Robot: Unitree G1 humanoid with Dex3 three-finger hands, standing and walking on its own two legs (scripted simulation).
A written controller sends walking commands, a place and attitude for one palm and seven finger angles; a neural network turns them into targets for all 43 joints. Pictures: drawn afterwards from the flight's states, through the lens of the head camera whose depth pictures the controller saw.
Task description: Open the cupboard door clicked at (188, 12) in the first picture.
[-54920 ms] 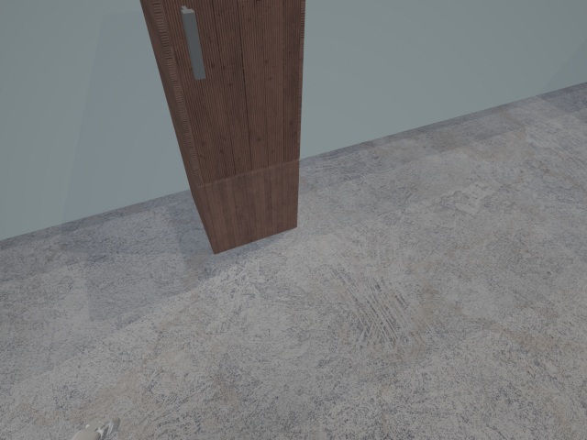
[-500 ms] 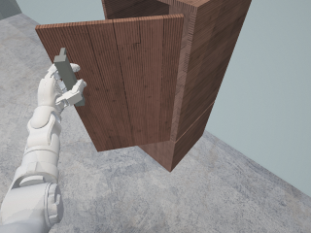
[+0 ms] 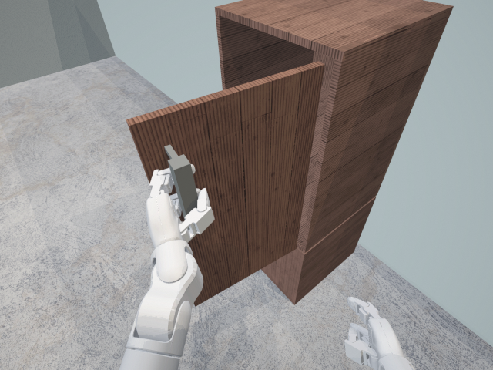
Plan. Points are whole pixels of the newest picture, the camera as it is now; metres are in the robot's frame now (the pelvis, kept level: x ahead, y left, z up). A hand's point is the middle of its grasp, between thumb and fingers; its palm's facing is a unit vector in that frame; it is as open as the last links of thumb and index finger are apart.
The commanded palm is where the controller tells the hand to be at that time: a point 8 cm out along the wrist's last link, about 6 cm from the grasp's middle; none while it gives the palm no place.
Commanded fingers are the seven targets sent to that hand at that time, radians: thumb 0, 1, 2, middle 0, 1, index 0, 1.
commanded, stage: pull the door open along its arc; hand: left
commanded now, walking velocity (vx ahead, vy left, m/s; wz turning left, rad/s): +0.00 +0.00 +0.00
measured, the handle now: (183, 190) +0.37 +0.14 +0.13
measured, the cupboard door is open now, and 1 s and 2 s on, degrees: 82 95 97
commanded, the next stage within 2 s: open thumb and fingers to let go in 0.28 s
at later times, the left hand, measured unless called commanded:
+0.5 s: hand (234, 234) +0.28 +0.04 +0.13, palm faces +0.36 -0.93 -0.01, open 7.0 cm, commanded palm +0.23 +0.08 +0.12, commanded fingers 0.00 0.41 0.69 -0.37 -1.30 -0.37 -1.30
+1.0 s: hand (230, 235) +0.28 +0.05 +0.13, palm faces +0.33 -0.94 -0.02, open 13.7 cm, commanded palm +0.23 +0.08 +0.12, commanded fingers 0.00 -0.50 0.30 -0.22 -0.70 -0.22 -0.70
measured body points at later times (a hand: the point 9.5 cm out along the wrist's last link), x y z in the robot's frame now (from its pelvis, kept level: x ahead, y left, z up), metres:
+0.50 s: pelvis -0.01 -0.03 +0.00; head -0.03 -0.06 +0.45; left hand +0.25 +0.09 +0.14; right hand +0.18 -0.23 -0.10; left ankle -0.01 +0.10 -0.73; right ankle -0.01 -0.07 -0.73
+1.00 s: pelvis -0.02 -0.01 +0.00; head -0.05 -0.04 +0.45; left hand +0.25 +0.09 +0.13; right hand +0.18 -0.21 -0.09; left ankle -0.01 +0.10 -0.73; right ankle -0.01 -0.07 -0.73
